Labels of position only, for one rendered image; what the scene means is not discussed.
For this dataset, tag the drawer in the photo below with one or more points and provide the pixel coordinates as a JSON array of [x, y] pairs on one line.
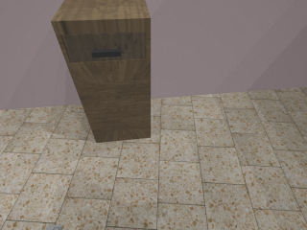
[[80, 46]]

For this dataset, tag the cabinet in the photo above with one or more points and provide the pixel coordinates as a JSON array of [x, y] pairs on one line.
[[115, 94]]

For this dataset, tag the handle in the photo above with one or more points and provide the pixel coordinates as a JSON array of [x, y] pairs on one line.
[[106, 53]]

